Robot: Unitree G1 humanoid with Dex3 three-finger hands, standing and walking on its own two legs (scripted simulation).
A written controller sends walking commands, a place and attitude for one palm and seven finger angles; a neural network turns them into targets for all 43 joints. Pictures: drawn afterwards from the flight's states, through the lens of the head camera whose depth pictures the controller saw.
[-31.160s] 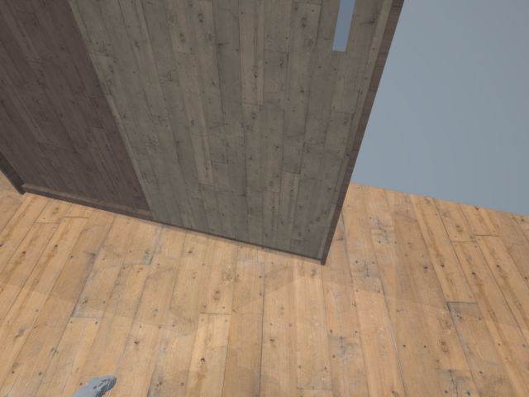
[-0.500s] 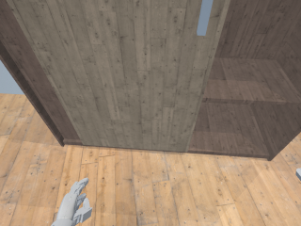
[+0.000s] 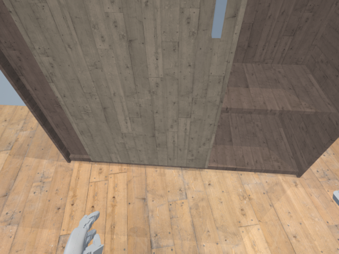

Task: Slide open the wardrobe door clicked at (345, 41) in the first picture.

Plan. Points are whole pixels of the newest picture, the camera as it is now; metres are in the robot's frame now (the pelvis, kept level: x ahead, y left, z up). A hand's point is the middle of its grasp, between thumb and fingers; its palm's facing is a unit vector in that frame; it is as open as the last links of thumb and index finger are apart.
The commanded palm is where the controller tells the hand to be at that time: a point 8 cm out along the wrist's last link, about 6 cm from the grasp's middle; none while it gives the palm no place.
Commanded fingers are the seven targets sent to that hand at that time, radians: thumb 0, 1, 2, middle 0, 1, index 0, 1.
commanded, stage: stop stepping back and stand still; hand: right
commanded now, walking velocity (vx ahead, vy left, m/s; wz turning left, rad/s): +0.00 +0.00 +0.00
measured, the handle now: (219, 7) +0.73 -0.12 +0.26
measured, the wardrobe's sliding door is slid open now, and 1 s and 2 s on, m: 0.59 0.59 0.59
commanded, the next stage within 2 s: let the arm hang, fingers relaxed in 0.16 s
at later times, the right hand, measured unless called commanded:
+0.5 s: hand out of the picture +0.10 -0.21 -0.14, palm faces -0.05 +0.96 -0.29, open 7.4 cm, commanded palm none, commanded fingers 0.00 -0.90 -0.90 0.20 0.30 0.20 0.30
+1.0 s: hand out of the picture +0.04 -0.26 -0.15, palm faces +0.00 +0.93 -0.37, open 7.3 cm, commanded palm none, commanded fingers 0.00 -0.90 -0.90 0.20 0.30 0.20 0.30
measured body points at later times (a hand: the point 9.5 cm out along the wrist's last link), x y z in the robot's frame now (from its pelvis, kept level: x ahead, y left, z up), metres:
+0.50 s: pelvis -0.02 +0.00 -0.01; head +0.00 +0.01 +0.44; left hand +0.11 +0.26 -0.13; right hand +0.10 -0.26 -0.12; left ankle +0.00 +0.12 -0.74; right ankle +0.02 -0.09 -0.74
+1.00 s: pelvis +0.00 +0.00 +0.00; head +0.01 +0.01 +0.45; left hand +0.05 +0.28 -0.15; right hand +0.05 -0.30 -0.12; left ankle +0.00 +0.12 -0.74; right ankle +0.02 -0.09 -0.74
